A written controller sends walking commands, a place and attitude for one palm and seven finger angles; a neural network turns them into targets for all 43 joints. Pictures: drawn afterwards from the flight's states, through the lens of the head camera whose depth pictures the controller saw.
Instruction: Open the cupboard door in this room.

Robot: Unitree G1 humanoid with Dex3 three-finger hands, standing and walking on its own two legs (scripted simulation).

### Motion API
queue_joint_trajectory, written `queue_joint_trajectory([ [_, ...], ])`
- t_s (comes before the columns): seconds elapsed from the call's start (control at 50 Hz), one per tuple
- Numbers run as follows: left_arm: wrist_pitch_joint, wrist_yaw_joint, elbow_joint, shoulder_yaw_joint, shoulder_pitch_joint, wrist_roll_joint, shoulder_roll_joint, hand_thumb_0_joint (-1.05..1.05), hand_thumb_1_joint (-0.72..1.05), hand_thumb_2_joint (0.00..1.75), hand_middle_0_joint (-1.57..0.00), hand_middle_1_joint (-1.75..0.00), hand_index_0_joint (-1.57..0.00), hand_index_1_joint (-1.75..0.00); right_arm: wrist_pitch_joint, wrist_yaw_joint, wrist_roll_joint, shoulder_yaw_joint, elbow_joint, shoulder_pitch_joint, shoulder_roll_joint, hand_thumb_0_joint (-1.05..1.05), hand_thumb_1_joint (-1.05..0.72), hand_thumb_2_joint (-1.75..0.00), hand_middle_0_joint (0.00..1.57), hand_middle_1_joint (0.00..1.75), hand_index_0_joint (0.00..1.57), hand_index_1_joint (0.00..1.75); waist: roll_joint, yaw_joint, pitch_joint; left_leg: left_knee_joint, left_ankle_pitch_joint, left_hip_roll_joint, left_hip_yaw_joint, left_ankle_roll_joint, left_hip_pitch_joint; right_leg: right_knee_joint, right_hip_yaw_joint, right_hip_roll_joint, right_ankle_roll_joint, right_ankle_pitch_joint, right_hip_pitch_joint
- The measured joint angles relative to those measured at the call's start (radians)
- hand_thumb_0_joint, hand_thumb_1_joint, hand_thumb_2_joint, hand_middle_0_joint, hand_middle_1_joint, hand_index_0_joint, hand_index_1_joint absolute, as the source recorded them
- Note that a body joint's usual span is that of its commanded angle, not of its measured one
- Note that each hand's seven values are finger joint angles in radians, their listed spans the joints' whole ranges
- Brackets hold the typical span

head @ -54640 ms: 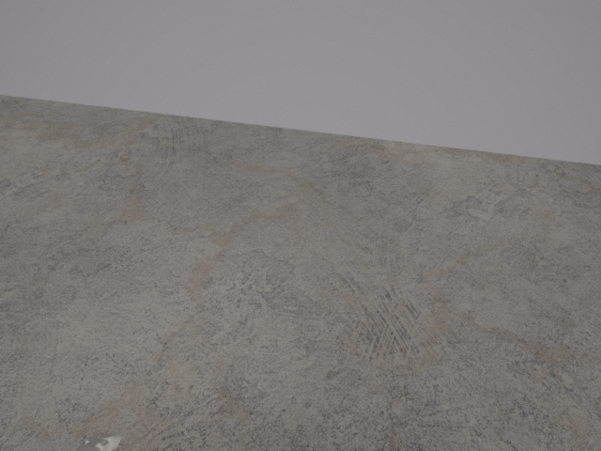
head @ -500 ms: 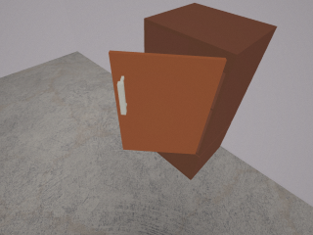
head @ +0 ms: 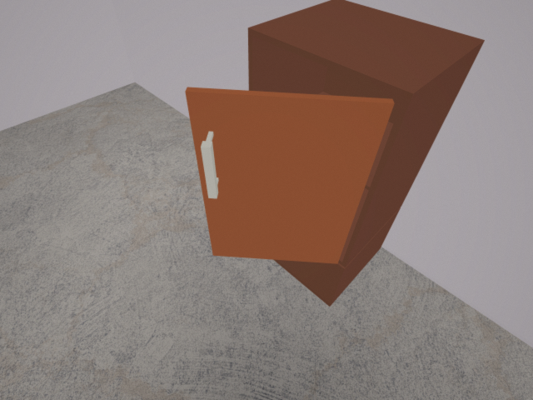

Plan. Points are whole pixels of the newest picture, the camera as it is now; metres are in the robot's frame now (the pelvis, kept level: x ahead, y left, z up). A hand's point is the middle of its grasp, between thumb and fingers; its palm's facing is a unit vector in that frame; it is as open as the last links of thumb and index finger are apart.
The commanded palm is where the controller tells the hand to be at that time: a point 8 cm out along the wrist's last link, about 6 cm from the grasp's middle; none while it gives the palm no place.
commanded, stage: shuffle to correct the standing spot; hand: left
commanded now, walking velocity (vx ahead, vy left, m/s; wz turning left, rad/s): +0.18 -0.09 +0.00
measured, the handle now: (211, 165) +0.60 +0.16 -0.02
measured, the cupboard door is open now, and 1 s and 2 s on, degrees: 41 41 41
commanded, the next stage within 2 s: come to a stop and stand still in 0.16 s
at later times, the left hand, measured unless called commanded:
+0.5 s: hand out of the picture +0.03 +0.13 -0.18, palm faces +0.04 -0.99 -0.14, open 7.3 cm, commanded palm none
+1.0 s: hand out of the picture +0.08 +0.19 -0.16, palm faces -0.02 -0.96 -0.28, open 7.3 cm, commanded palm none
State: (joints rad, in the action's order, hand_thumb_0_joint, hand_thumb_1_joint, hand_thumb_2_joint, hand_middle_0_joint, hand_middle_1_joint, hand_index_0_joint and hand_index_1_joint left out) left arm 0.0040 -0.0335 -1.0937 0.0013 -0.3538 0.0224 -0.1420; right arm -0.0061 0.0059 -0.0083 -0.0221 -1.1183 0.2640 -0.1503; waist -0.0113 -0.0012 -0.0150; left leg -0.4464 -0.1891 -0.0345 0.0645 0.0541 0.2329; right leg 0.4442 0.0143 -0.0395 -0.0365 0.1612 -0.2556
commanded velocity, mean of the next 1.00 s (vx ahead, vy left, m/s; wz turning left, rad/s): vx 0.00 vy -0.01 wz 0.00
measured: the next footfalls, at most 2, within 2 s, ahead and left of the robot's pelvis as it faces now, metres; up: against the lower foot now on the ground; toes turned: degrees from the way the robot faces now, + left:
none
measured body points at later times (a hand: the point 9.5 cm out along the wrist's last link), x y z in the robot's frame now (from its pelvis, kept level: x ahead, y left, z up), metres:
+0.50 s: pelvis +0.06 -0.02 +0.00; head +0.07 -0.01 +0.45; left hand +0.03 +0.18 -0.17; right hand +0.06 -0.24 -0.16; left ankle +0.04 +0.08 -0.74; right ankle +0.05 -0.14 -0.74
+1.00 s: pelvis +0.03 -0.01 +0.00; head +0.02 -0.03 +0.45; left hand +0.08 +0.24 -0.14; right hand +0.07 -0.24 -0.16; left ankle +0.04 +0.08 -0.74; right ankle +0.05 -0.14 -0.74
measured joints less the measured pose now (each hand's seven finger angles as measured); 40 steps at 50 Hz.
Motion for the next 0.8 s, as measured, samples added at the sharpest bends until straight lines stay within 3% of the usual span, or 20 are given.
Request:
queue_joint_trajectory([
  [0.32, 0.001, 0.020, 0.000, 0.022, -0.048, 0.003, 0.019, 0.00, 0.91, 0.90, -0.20, -0.30, -0.20, -0.30, -0.002, 0.005, -0.010, -0.009, -0.010, 0.051, 0.013, 0.01, -0.91, -0.90, 0.20, 0.30, 0.20, 0.29, -0.001, -0.001, 0.028, -0.072, -0.104, 0.028, 0.004, -0.019, -0.023, 0.080, 0.005, 0.028, 0.028, 0.103, 0.012],
  [0.54, 0.005, -0.010, 0.005, 0.006, 0.017, -0.011, 0.040, 0.00, 0.91, 0.90, -0.20, -0.30, -0.20, -0.30, -0.005, 0.040, 0.004, -0.001, -0.014, -0.009, 0.019, 0.02, -0.93, -0.90, 0.20, 0.30, 0.20, 0.29, 0.000, 0.002, -0.022, -0.036, -0.110, 0.034, 0.001, -0.033, -0.062, 0.055, 0.002, 0.034, 0.027, 0.112, 0.047],
  [0.68, -0.018, -0.017, 0.040, 0.022, 0.076, -0.007, -0.007, 0.02, 0.93, 0.90, -0.20, -0.30, -0.21, -0.30, 0.012, 0.032, 0.002, -0.015, 0.021, -0.056, 0.000, 0.01, -0.93, -0.90, 0.20, 0.30, 0.20, 0.29, 0.000, 0.004, -0.046, -0.071, -0.112, 0.035, 0.009, -0.030, -0.039, 0.083, 0.010, 0.034, 0.026, 0.111, 0.025],
  [0.8, -0.015, -0.016, 0.083, 0.006, 0.092, -0.004, -0.041, 0.01, 0.92, 0.90, -0.20, -0.30, -0.20, -0.30, 0.005, 0.007, -0.005, -0.005, 0.121, -0.026, -0.021, 0.01, -0.92, -0.90, 0.19, 0.30, 0.20, 0.29, 0.018, 0.013, -0.011, -0.127, -0.124, 0.028, 0.007, -0.016, 0.005, 0.124, 0.007, 0.026, 0.025, 0.117, -0.010],
])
